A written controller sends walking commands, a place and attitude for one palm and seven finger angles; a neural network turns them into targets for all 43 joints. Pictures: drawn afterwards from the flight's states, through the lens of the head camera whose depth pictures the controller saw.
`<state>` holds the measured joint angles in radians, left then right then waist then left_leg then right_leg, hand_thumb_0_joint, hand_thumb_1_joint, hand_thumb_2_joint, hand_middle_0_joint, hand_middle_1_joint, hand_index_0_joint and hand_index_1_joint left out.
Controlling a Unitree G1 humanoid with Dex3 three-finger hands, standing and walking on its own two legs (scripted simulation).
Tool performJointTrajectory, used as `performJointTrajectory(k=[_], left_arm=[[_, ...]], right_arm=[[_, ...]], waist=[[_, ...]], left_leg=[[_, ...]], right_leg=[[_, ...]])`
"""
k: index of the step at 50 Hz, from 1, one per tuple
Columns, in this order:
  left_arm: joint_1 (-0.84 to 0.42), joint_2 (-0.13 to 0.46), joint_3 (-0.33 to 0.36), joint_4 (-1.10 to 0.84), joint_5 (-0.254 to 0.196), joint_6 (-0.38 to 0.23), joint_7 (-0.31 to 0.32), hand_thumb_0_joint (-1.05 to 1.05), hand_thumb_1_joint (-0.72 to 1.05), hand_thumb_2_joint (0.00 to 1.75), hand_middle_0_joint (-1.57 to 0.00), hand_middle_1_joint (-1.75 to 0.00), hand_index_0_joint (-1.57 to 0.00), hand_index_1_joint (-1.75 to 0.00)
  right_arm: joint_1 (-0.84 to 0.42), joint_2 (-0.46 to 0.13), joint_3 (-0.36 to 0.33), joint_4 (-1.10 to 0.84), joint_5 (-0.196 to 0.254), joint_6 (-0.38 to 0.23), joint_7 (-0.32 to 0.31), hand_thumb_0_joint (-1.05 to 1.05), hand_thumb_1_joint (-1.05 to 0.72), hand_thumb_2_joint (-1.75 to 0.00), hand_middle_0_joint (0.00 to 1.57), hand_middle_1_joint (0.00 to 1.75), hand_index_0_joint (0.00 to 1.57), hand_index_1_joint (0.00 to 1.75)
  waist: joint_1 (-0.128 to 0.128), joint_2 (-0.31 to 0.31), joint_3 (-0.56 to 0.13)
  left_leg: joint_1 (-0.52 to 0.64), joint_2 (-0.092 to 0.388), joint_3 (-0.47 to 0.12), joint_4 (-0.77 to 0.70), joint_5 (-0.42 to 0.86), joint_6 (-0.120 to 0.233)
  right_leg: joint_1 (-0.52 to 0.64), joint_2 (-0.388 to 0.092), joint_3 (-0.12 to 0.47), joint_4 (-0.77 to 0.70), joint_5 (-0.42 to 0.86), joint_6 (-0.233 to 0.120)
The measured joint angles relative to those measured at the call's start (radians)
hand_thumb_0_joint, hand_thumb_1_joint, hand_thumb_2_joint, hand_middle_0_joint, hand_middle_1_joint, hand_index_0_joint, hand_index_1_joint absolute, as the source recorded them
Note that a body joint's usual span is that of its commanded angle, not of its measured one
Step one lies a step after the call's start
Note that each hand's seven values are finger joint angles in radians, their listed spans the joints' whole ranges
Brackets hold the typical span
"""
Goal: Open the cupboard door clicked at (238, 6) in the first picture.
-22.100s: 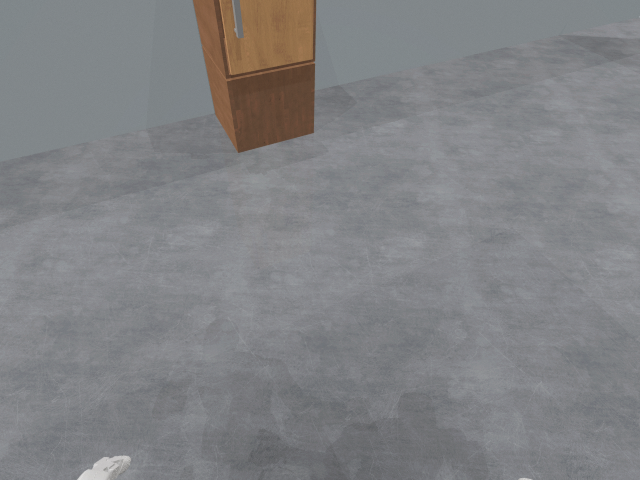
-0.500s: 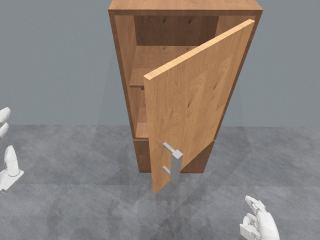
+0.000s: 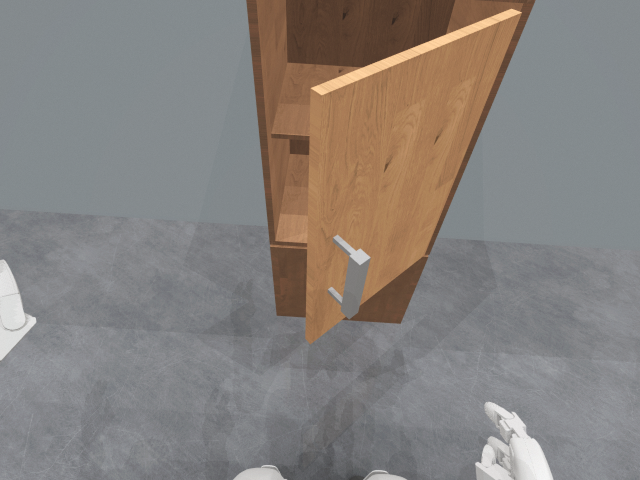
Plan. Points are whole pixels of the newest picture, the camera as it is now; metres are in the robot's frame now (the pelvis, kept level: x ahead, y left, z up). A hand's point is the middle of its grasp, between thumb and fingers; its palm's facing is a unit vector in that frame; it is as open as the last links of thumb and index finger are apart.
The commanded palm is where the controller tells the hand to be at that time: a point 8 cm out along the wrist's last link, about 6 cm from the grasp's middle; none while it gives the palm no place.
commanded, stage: step back with the hand held close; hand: left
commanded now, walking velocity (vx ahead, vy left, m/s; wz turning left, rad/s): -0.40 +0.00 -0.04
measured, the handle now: (345, 278) +0.44 -0.02 -0.07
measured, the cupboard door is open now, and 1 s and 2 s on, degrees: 44 44 44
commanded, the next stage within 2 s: stop stepping back and stand still in 0.70 s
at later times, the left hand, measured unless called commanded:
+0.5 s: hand (94, 409) +0.14 +0.18 +0.18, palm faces +0.27 -0.80 -0.53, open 7.4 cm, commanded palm +0.07 +0.24 +0.20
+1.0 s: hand out of the picture -0.01 +0.10 +0.20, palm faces +0.38 -0.76 -0.52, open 7.4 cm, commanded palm -0.05 +0.15 +0.20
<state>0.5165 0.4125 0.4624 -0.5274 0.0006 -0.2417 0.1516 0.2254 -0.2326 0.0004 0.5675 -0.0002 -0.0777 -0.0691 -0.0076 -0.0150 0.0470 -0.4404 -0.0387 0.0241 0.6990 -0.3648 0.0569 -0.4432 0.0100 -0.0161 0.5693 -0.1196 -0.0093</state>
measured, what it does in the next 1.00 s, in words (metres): walks backwards: right foot, then left foot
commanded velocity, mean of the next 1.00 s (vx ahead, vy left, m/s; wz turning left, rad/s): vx -0.24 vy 0.06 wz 0.00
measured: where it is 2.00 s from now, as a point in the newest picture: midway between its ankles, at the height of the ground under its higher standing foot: outside the picture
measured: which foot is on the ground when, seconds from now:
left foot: down 0.00-0.42, up 0.44-0.56, down 0.58-0.90, up 0.92-1.00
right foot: down 0.00-0.08, up 0.10-0.36, down 0.38-0.58, up 0.60-0.88, down 0.90-1.00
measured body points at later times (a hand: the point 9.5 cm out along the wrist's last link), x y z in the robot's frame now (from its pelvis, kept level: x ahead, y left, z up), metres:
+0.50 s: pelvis -0.09 -0.05 +0.01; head -0.02 -0.04 +0.46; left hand +0.12 +0.22 +0.21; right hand +0.11 -0.27 -0.08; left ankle +0.02 +0.07 -0.71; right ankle -0.23 -0.11 -0.72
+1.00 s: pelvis -0.21 -0.14 +0.01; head -0.19 -0.14 +0.46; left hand -0.03 +0.14 +0.23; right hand -0.06 -0.39 -0.08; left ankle -0.15 +0.02 -0.66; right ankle -0.19 -0.23 -0.72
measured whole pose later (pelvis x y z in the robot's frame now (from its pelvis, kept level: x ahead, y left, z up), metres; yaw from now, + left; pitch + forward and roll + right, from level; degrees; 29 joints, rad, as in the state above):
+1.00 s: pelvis -0.21 -0.14 +0.01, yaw -3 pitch +0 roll +2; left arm 0.59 0.44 0.42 -0.60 -0.01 -0.19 0.15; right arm 0.23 -0.21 0.00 0.67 -0.01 -0.12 -0.06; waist 0.03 -0.06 0.02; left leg -0.57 0.00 -0.04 1.01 -0.34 -0.03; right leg -0.32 -0.01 -0.02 0.58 -0.26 -0.05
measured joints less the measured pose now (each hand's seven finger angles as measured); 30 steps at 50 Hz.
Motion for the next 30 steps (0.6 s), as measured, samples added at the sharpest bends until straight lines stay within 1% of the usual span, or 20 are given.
performJointTrajectory(k=[3,5,8,9,10,12,14,16,19,20,21,22,23,24,25,26,27,28,29,30], left_arm=[[0.002,0.005,-0.006,-0.001,-0.010,-0.003,0.004,0.01,0.88,0.90,-0.21,-0.31,-0.21,-0.30],[0.003,0.012,-0.006,-0.003,-0.007,-0.001,0.003,0.01,0.88,0.90,-0.21,-0.31,-0.21,-0.30],[-0.003,0.033,-0.003,-0.011,0.006,0.004,-0.007,0.01,0.88,0.90,-0.21,-0.31,-0.21,-0.30],[0.000,0.040,0.005,-0.019,0.006,0.003,-0.010,0.01,0.88,0.90,-0.21,-0.31,-0.21,-0.30],[0.010,0.043,0.017,-0.024,0.006,-0.004,-0.013,0.01,0.88,0.90,-0.21,-0.31,-0.22,-0.30],[0.045,0.038,0.047,-0.026,0.001,-0.022,-0.009,0.01,0.88,0.90,-0.21,-0.31,-0.22,-0.30],[0.072,0.019,0.059,-0.024,-0.013,-0.021,0.007,0.01,0.88,0.90,-0.21,-0.31,-0.21,-0.30],[0.065,-0.011,0.044,-0.011,-0.029,-0.009,0.016,0.01,0.88,0.90,-0.21,-0.31,-0.21,-0.30],[0.006,-0.036,0.000,0.002,-0.042,0.007,0.006,0.01,0.89,0.90,-0.21,-0.31,-0.21,-0.30],[-0.018,-0.036,-0.015,0.001,-0.042,0.008,-0.003,0.02,0.89,0.90,-0.20,-0.31,-0.21,-0.30],[-0.039,-0.035,-0.034,-0.002,-0.038,0.007,-0.015,0.02,0.89,0.90,-0.20,-0.31,-0.21,-0.30],[-0.051,-0.025,-0.050,-0.009,-0.036,0.005,-0.026,0.02,0.89,0.90,-0.21,-0.31,-0.21,-0.30],[-0.051,-0.006,-0.059,-0.020,-0.035,-0.001,-0.037,0.02,0.89,0.90,-0.21,-0.31,-0.21,-0.30],[-0.039,0.017,-0.058,-0.031,-0.033,-0.011,-0.046,0.02,0.88,0.90,-0.21,-0.31,-0.21,-0.30],[-0.017,0.040,-0.046,-0.040,-0.032,-0.020,-0.054,0.02,0.88,0.90,-0.21,-0.31,-0.21,-0.30],[0.014,0.061,-0.024,-0.048,-0.033,-0.025,-0.061,0.02,0.88,0.90,-0.21,-0.31,-0.21,-0.30],[0.047,0.075,0.001,-0.055,-0.037,-0.023,-0.063,0.02,0.88,0.90,-0.21,-0.31,-0.22,-0.30],[0.078,0.081,0.020,-0.061,-0.043,-0.016,-0.064,0.01,0.88,0.90,-0.22,-0.31,-0.22,-0.30],[0.100,0.084,0.034,-0.068,-0.052,-0.004,-0.063,0.01,0.88,0.90,-0.22,-0.31,-0.22,-0.30],[0.104,0.092,0.042,-0.070,-0.060,0.006,-0.061,0.01,0.88,0.90,-0.22,-0.31,-0.22,-0.30]], right_arm=[[-0.007,-0.003,-0.004,0.008,0.000,0.002,0.001,0.02,-0.90,-0.90,0.20,0.30,0.21,0.30],[-0.009,-0.003,-0.004,0.006,0.001,0.002,-0.002,0.02,-0.90,-0.90,0.20,0.30,0.21,0.30],[0.008,0.004,-0.016,0.007,-0.005,-0.010,-0.010,0.02,-0.90,-0.90,0.20,0.30,0.21,0.30],[0.014,0.011,-0.019,0.016,-0.007,-0.015,-0.009,0.02,-0.90,-0.90,0.20,0.30,0.21,0.30],[0.015,0.019,-0.020,0.027,-0.008,-0.018,-0.006,0.02,-0.90,-0.90,0.20,0.30,0.21,0.30],[0.012,0.033,-0.017,0.040,-0.017,-0.027,-0.003,0.02,-0.90,-0.90,0.20,0.30,0.21,0.30],[-0.007,0.048,-0.011,0.054,-0.040,-0.046,-0.003,0.02,-0.90,-0.90,0.20,0.30,0.21,0.30],[-0.044,0.059,-0.007,0.072,-0.053,-0.067,0.001,0.02,-0.90,-0.90,0.20,0.30,0.21,0.30],[-0.120,0.065,-0.002,0.077,-0.041,-0.083,0.018,0.01,-0.90,-0.90,0.20,0.30,0.21,0.30],[-0.148,0.063,0.000,0.074,-0.035,-0.081,0.022,0.01,-0.90,-0.90,0.20,0.30,0.21,0.30],[-0.171,0.058,0.001,0.073,-0.028,-0.075,0.023,0.01,-0.90,-0.90,0.20,0.31,0.21,0.30],[-0.181,0.057,0.003,0.070,-0.020,-0.062,0.023,0.01,-0.90,-0.90,0.20,0.31,0.21,0.30],[-0.179,0.060,0.007,0.068,-0.009,-0.046,0.021,0.01,-0.90,-0.90,0.20,0.31,0.21,0.30],[-0.169,0.067,0.013,0.067,0.003,-0.031,0.021,0.01,-0.90,-0.90,0.20,0.31,0.21,0.30],[-0.153,0.073,0.021,0.065,0.013,-0.018,0.020,0.01,-0.90,-0.90,0.20,0.30,0.21,0.30],[-0.137,0.076,0.030,0.061,0.018,-0.006,0.019,0.02,-0.90,-0.90,0.20,0.31,0.21,0.30],[-0.123,0.074,0.039,0.055,0.021,0.004,0.014,0.02,-0.90,-0.90,0.20,0.31,0.21,0.30],[-0.112,0.063,0.047,0.045,0.021,0.012,0.007,0.02,-0.90,-0.90,0.20,0.31,0.21,0.30],[-0.104,0.047,0.048,0.033,0.020,0.016,0.004,0.02,-0.90,-0.90,0.20,0.31,0.21,0.30],[-0.102,0.035,0.039,0.025,0.013,0.012,0.004,0.02,-0.90,-0.90,0.20,0.31,0.21,0.30]], waist=[[-0.008,-0.005,0.004],[-0.017,-0.005,0.011],[-0.043,0.019,0.015],[-0.039,0.018,0.005],[-0.028,0.015,-0.009],[-0.008,0.010,-0.044],[0.012,0.002,-0.072],[0.034,-0.003,-0.080],[0.066,-0.001,-0.044],[0.072,0.009,-0.020],[0.070,0.033,0.006],[0.062,0.048,0.025],[0.052,0.045,0.031],[0.040,0.025,0.023],[0.030,-0.001,0.006],[0.024,-0.025,-0.014],[0.023,-0.040,-0.033],[0.023,-0.037,-0.047],[0.023,-0.019,-0.060],[0.017,-0.008,-0.066]], left_leg=[[-0.014,-0.003,0.001,-0.017,0.029,-0.002],[-0.021,0.001,0.004,-0.031,0.073,0.008],[-0.034,0.021,-0.014,-0.050,0.208,0.017],[-0.042,0.020,-0.020,-0.050,0.218,0.012],[-0.051,0.023,-0.020,-0.051,0.210,0.006],[-0.074,0.034,-0.013,-0.063,0.202,-0.002],[-0.102,0.046,0.003,-0.098,0.230,-0.016],[-0.123,0.060,0.023,-0.151,0.275,-0.026],[-0.148,0.088,0.053,-0.219,0.349,-0.041],[-0.153,0.105,0.057,-0.228,0.368,-0.048],[-0.152,0.126,0.048,-0.233,0.385,-0.054],[-0.145,0.141,0.040,-0.226,0.387,-0.054],[-0.137,0.137,0.033,-0.186,0.323,-0.052],[-0.128,0.115,0.023,-0.130,0.222,-0.051],[-0.113,0.088,0.018,-0.086,0.139,-0.048],[-0.087,0.067,0.023,-0.069,0.090,-0.044],[-0.047,0.052,0.034,-0.084,0.093,-0.041],[0.005,0.045,0.041,-0.124,0.191,-0.036],[0.054,0.055,0.040,-0.183,0.299,-0.022],[0.085,0.065,0.038,-0.235,0.291,-0.016]], right_leg=[[-0.012,-0.003,0.002,-0.016,0.015,0.006],[-0.028,0.006,0.013,0.006,-0.026,0.021],[-0.006,0.049,0.032,0.163,-0.086,0.037],[0.015,0.062,0.042,0.212,-0.131,0.039],[0.039,0.074,0.052,0.249,-0.187,0.039],[0.110,0.087,0.058,0.260,-0.254,0.035],[0.185,0.082,0.054,0.206,-0.330,0.031],[0.249,0.073,0.050,0.121,-0.384,0.026],[0.327,0.057,0.050,-0.060,-0.327,0.024],[0.341,0.066,0.048,-0.110,-0.348,-0.003],[0.349,0.089,0.042,-0.130,-0.350,-0.032],[0.357,0.108,0.037,-0.139,-0.331,-0.056],[0.363,0.114,0.032,-0.143,-0.306,-0.066],[0.364,0.107,0.030,-0.146,-0.291,-0.054],[0.359,0.096,0.030,-0.145,-0.276,-0.028],[0.345,0.088,0.031,-0.136,-0.252,-0.005],[0.327,0.086,0.026,-0.117,-0.216,0.005],[0.305,0.094,0.012,-0.086,-0.173,0.014],[0.271,0.108,-0.008,-0.030,-0.129,0.033],[0.222,0.115,-0.018,0.064,-0.168,0.049]])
